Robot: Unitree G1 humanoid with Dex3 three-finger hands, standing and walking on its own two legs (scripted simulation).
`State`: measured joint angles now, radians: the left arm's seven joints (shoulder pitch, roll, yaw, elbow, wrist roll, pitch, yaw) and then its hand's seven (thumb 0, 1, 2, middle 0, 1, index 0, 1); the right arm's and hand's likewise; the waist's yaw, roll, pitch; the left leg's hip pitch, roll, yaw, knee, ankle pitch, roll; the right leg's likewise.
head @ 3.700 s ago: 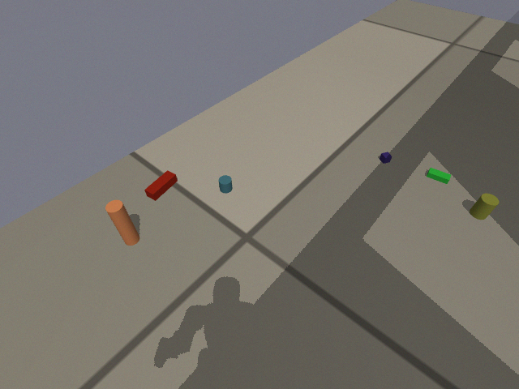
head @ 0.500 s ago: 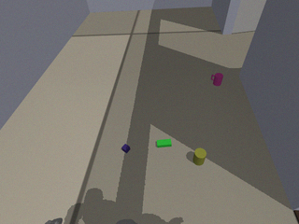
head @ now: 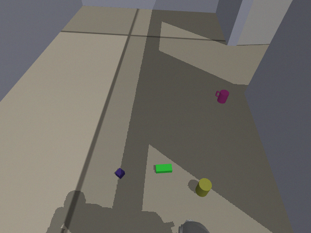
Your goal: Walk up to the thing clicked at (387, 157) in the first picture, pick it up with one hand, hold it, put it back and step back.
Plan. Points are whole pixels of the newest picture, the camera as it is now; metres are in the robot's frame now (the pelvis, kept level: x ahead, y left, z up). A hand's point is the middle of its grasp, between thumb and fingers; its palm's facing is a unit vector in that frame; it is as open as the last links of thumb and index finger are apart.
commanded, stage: walk up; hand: left
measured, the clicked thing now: (120, 173) +0.60 +0.23 -0.74
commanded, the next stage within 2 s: stand in 1.82 s
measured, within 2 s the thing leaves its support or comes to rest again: neither
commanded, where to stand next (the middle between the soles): +0.17 -0.01 m, yaw +0 degrees
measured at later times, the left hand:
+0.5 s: hand out of the picture +0.16 +0.27 -0.16, palm faces +0.00 -0.91 -0.41, open 7.4 cm
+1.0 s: hand (67, 221) +0.19 +0.26 -0.14, palm faces +0.01 -0.93 -0.37, open 7.4 cm
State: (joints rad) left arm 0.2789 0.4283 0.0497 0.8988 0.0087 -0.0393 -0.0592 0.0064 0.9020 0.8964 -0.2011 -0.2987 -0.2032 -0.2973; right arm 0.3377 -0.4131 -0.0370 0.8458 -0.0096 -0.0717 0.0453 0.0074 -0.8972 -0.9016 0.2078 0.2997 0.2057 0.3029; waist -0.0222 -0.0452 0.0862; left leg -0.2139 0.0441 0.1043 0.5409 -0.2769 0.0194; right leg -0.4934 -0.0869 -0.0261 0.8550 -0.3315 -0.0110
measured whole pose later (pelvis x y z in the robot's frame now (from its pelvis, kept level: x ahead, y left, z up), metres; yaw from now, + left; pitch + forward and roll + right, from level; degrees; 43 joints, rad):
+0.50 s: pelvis +0.09 -0.01 -0.02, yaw +1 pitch -3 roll +1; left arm 0.20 0.40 0.02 0.94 0.00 -0.02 0.00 0.00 0.90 0.90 -0.20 -0.30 -0.21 -0.30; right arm 0.19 -0.41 -0.04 0.95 -0.01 0.00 0.02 0.01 -0.90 -0.90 0.20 0.30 0.20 0.30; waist 0.02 0.00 0.10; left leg -0.38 0.04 0.04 0.72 -0.29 -0.01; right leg -0.39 -0.08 -0.03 0.76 -0.35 0.01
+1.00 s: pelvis +0.12 +0.00 +0.01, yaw +1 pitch -2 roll +0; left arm 0.08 0.37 -0.01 1.15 0.00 -0.03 0.00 0.00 0.90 0.90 -0.20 -0.30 -0.20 -0.30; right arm 0.01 -0.36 0.00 1.11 0.01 0.01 0.02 0.01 -0.90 -0.90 0.21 0.30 0.20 0.30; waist 0.02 0.02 0.07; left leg -0.21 0.04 0.03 0.46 -0.20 -0.01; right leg -0.19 -0.05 -0.02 0.44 -0.21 0.03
